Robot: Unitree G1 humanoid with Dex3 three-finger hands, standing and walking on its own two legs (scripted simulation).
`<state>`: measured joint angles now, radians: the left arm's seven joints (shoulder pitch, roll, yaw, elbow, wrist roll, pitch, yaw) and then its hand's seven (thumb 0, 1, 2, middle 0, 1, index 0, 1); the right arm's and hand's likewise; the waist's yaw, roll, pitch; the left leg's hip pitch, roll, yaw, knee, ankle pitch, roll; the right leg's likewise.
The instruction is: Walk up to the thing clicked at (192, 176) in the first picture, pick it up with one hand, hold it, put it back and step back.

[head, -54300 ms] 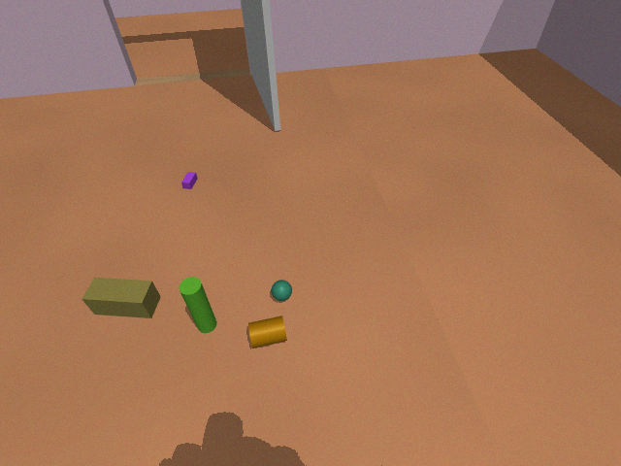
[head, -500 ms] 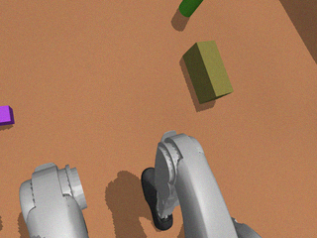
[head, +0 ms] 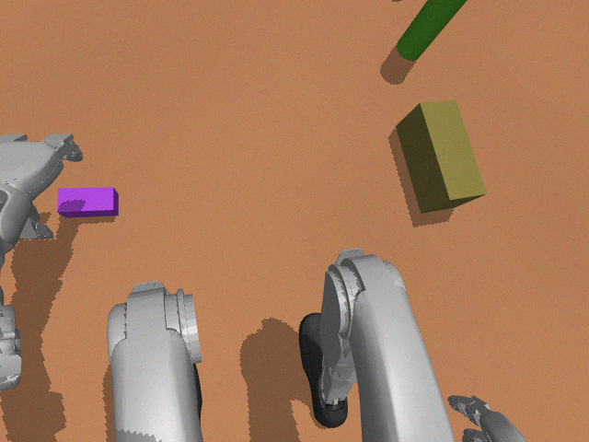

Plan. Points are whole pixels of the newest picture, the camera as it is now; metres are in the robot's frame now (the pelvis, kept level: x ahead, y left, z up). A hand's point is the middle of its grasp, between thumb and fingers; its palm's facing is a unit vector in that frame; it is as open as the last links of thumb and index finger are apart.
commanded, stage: withdraw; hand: left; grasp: from above
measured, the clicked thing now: (89, 202) +0.50 +0.28 -0.32
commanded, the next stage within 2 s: home in 0.12 s
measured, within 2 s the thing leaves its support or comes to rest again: rests again in 1.40 s
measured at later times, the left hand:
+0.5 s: hand (10, 152) +0.51 +0.32 -0.13, palm faces -0.37 -0.12 -0.92, open 11.8 cm
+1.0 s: hand out of the picture +0.30 +0.25 +0.09, palm faces -0.12 -0.81 -0.57, open 7.4 cm
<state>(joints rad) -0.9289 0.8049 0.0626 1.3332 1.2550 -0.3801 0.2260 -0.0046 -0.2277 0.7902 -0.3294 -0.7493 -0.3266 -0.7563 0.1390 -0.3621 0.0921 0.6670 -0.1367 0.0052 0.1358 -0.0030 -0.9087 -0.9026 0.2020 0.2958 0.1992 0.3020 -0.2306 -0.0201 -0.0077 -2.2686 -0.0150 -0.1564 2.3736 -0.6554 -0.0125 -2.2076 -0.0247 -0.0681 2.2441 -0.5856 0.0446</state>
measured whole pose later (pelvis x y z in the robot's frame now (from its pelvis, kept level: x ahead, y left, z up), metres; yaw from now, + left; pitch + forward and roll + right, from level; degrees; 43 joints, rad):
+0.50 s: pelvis +0.02 +0.01 +0.01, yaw +0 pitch +38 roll -9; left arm -0.91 0.75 0.15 1.25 1.12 -0.07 0.29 0.00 0.00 0.82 -0.25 -0.59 -0.24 -0.60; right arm 0.24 -0.27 0.05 0.70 -0.11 -0.05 0.20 0.00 -0.90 -0.90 0.20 0.30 0.20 0.30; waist -0.25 0.08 -0.09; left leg -2.29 -0.01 -0.12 2.35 -0.73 0.01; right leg -2.23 -0.03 -0.04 2.22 -0.66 0.06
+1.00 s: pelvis +0.02 +0.00 +0.19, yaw +5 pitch +29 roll -4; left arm -0.11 0.39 0.03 0.35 0.32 0.19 0.04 0.00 0.88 0.89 -0.21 -0.31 -0.21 -0.31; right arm 0.05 -0.27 -0.02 0.55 0.02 -0.06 0.00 0.00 -0.91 -0.90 0.20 0.30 0.20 0.30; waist -0.05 0.02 -0.21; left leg -1.65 0.01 -0.09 1.77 -0.63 -0.02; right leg -1.62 -0.04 -0.05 1.70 -0.58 0.03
